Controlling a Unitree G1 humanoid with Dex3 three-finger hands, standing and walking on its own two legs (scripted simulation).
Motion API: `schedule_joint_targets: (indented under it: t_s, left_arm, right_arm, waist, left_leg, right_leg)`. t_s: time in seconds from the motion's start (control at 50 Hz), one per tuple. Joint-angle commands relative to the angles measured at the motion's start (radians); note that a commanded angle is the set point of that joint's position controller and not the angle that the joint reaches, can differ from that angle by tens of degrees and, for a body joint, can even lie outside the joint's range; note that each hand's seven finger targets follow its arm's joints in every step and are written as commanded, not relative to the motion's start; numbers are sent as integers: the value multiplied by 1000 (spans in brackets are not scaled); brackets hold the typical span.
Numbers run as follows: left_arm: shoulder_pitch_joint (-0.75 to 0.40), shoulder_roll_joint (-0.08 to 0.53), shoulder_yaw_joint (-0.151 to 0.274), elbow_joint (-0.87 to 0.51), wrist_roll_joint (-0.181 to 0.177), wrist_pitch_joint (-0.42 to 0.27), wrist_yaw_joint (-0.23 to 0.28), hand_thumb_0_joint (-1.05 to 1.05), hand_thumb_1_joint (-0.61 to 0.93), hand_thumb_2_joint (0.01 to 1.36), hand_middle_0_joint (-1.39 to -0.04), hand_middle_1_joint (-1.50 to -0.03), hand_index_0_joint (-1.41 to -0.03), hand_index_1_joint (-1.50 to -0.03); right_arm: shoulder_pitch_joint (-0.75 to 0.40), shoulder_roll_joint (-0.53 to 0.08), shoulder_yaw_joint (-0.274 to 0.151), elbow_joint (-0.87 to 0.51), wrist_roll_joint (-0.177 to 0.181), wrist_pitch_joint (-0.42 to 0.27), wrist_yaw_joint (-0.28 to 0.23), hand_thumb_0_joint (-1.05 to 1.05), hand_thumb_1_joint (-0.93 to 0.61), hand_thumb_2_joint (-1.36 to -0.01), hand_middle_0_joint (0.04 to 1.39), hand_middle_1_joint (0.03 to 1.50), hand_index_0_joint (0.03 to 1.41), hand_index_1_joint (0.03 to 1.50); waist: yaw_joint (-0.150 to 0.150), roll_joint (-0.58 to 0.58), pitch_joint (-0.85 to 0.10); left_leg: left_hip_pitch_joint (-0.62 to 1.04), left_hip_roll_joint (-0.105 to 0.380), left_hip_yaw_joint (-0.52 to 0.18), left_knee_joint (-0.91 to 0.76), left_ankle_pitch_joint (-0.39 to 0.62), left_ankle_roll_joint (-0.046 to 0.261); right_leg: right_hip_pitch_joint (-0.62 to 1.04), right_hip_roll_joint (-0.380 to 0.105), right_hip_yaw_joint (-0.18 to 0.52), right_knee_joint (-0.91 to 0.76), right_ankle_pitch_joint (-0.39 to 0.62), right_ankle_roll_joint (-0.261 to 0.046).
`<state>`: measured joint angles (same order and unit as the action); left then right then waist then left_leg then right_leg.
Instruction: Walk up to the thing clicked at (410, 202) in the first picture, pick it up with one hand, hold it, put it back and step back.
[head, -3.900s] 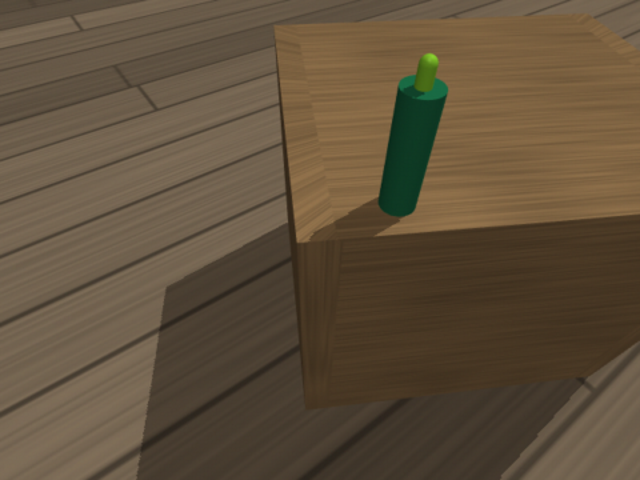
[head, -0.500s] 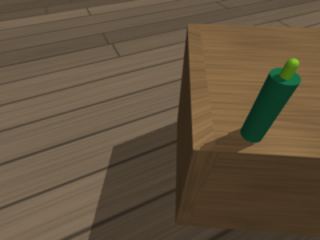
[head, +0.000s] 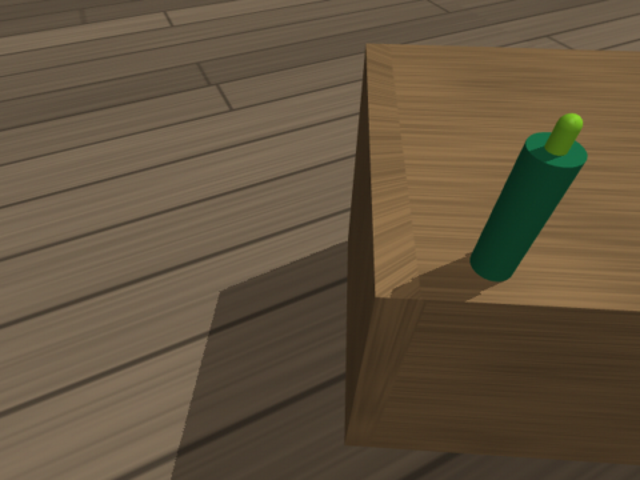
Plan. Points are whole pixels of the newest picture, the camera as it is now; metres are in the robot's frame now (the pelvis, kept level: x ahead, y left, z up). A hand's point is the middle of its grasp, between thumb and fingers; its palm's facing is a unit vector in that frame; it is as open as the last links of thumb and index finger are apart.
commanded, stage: stand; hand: right
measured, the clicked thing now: (525, 204) +0.40 -0.23 +0.14
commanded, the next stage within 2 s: rise first in 1.70 s
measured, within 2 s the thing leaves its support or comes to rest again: neither
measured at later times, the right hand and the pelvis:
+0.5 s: hand out of the picture +0.07 -0.26 -0.16, palm faces -0.04 +0.94 -0.33, open 7.4 cm; pelvis +0.00 -0.01 +0.00, yaw +0 degrees
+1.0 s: hand out of the picture +0.08 -0.26 -0.16, palm faces -0.04 +0.94 -0.34, open 7.4 cm; pelvis +0.00 -0.01 +0.00, yaw +0 degrees
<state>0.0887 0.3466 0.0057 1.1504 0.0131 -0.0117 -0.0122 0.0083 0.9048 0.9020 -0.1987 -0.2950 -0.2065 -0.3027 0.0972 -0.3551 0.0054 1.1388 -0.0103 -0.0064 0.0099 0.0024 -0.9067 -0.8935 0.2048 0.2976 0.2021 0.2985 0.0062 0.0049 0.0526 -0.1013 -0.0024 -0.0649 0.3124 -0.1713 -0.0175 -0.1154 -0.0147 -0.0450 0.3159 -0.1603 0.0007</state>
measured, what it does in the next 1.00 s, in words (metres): stands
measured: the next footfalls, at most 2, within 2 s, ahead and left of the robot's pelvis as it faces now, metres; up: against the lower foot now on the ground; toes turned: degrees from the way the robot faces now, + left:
none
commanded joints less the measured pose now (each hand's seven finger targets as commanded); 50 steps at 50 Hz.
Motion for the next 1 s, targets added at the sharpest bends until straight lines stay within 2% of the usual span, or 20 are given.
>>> schedule_joint_targets:
  t_s: [0.0,0.06,0.16,0.18,0.2,0.28,0.36,0.54,0.62,0.7,0.72,0.76,0.88,0.94,0.98]
  left_arm:
    - [-44,224,34,-65,-2,-23,19,0,900,900,-200,-300,-200,-300]
    - [-39,224,32,-66,-4,-25,19,0,900,900,-200,-300,-200,-300]
    - [-29,221,32,-64,-3,-20,17,0,900,900,-200,-300,-200,-300]
    - [-28,230,34,-68,-2,-23,18,0,900,900,-200,-300,-200,-300]
    - [-34,230,34,-69,-3,-22,17,0,900,900,-200,-300,-200,-300]
    - [-31,223,31,-71,-6,-24,18,0,900,900,-200,-300,-200,-300]
    - [-30,225,32,-68,-6,-21,19,0,900,900,-200,-300,-200,-300]
    - [-24,228,32,-69,-4,-21,18,0,900,900,-200,-300,-200,-301]
    - [-24,225,32,-73,-4,-23,18,0,900,900,-200,-300,-200,-301]
    - [-18,227,32,-73,-5,-22,19,0,900,900,-200,-300,-200,-301]
    - [-31,233,35,-74,-5,-22,20,0,900,900,-200,-300,-200,-301]
    - [-25,227,35,-76,-4,-21,19,0,900,900,-200,-300,-200,-301]
    - [-22,224,34,-70,-5,-21,19,0,900,900,-200,-300,-200,-301]
    - [-25,224,34,-69,-3,-21,20,0,900,900,-200,-300,-200,-301]
    - [-26,232,37,-68,-5,-21,19,0,900,900,-200,-300,-200,-301]
  right_arm:
    - [-39,-209,-39,-61,2,-22,-16,0,-900,-900,200,300,200,300]
    - [-38,-208,-37,-59,3,-22,-15,0,-900,-900,200,300,200,300]
    - [-24,-207,-34,-54,2,-19,-15,0,-900,-900,200,300,200,300]
    - [-25,-211,-36,-58,1,-20,-14,0,-900,-900,200,300,200,300]
    - [-24,-209,-35,-58,0,-20,-15,0,-900,-900,200,300,200,300]
    - [-17,-209,-32,-57,0,-23,-18,0,-900,-900,200,300,200,300]
    - [-15,-209,-31,-56,2,-21,-20,0,-900,-900,200,300,200,300]
    - [-11,-212,-31,-59,3,-19,-18,0,-900,-900,200,300,200,300]
    - [-12,-213,-31,-65,1,-22,-19,0,-900,-900,200,300,200,300]
    - [-16,-209,-30,-65,2,-21,-19,0,-900,-900,200,300,200,300]
    - [-7,-209,-30,-66,1,-21,-20,0,-900,-900,200,300,200,300]
    - [-12,-213,-30,-68,1,-22,-22,0,-900,-900,200,300,200,300]
    - [-8,-212,-30,-67,2,-20,-22,0,-900,-900,200,300,200,300]
    - [-9,-210,-31,-71,3,-16,-21,0,-900,-900,200,300,200,300]
    - [3,-205,-29,-67,1,-16,-20,0,-900,-900,200,300,200,300]
  waist:
    - [-4,-8,-81]
    - [-2,-4,-80]
    - [-1,7,-46]
    - [-2,-3,-74]
    - [-2,-13,-72]
    - [-6,6,-97]
    - [-3,0,-74]
    - [-3,-7,-69]
    - [-3,-2,-88]
    - [0,-2,-80]
    - [-7,-10,-83]
    - [-1,2,-95]
    - [-1,-13,-67]
    - [-4,-8,-63]
    - [-6,-17,-44]
  left_leg:
    - [-40,116,-69,-41,87,29]
    - [-38,118,-72,-37,108,30]
    - [-72,114,-73,-53,27,31]
    - [-46,118,-73,-47,64,31]
    - [-54,115,-71,-45,71,29]
    - [-41,123,-67,-33,156,28]
    - [-53,120,-69,-40,122,27]
    - [-34,117,-68,-41,89,27]
    - [-30,122,-65,-33,136,28]
    - [-21,120,-62,-33,128,25]
    - [-30,122,-62,-33,136,25]
    - [-28,126,-60,-29,168,27]
    - [-37,120,-63,-39,121,25]
    - [-35,117,-61,-36,106,28]
    - [-46,115,-62,-45,63,28]
  right_leg:
    - [39,-126,106,-57,47,-17]
    - [47,-127,107,-53,65,-19]
    - [26,-119,108,-59,-9,-16]
    - [33,-123,109,-53,16,-19]
    - [32,-121,108,-54,16,-19]
    - [67,-128,108,-34,128,-19]
    - [54,-122,102,-39,80,-18]
    - [30,-122,109,-54,44,-22]
    - [56,-125,107,-41,111,-22]
    - [40,-124,108,-48,105,-21]
    - [56,-127,110,-43,114,-23]
    - [71,-126,106,-32,153,-23]
    - [49,-120,104,-48,95,-20]
    - [44,-122,109,-57,99,-21]
    - [29,-122,116,-66,39,-23]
